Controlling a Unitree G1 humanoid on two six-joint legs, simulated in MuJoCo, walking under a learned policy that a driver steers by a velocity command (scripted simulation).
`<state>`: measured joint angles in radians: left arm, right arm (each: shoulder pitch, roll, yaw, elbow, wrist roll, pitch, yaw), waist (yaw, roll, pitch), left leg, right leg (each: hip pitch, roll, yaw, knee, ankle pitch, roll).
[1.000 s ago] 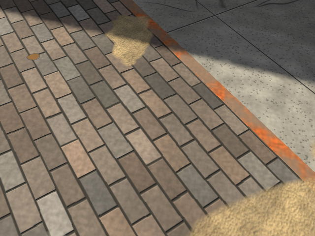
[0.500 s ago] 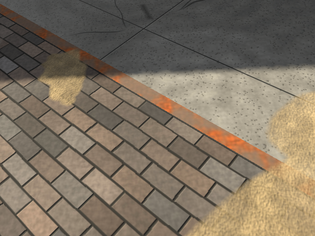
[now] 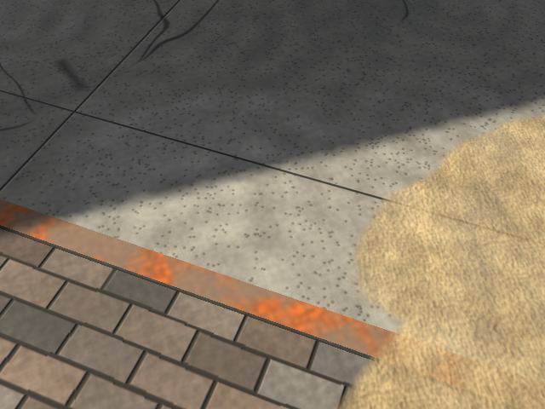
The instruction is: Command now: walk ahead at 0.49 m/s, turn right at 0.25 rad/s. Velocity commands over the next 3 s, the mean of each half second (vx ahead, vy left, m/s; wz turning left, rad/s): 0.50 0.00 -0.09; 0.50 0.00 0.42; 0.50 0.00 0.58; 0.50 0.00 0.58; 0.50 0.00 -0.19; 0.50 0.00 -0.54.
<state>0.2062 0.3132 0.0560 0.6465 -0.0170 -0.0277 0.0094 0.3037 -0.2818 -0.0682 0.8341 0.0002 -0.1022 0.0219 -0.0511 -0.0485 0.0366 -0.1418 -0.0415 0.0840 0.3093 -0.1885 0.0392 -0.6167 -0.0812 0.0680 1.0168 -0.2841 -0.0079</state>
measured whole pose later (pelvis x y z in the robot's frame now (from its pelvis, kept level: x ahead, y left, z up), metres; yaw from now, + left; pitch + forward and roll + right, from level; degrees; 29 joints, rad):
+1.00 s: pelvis +0.58 +0.01 +0.00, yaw +15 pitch +2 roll +0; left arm 0.15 0.31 0.05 0.68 0.02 -0.10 0.01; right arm 0.30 -0.29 -0.06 0.74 0.01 -0.05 0.02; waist -0.04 -0.03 0.05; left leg -0.23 -0.12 -0.07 0.37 -0.16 0.11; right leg -0.63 -0.10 0.08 0.98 -0.25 0.05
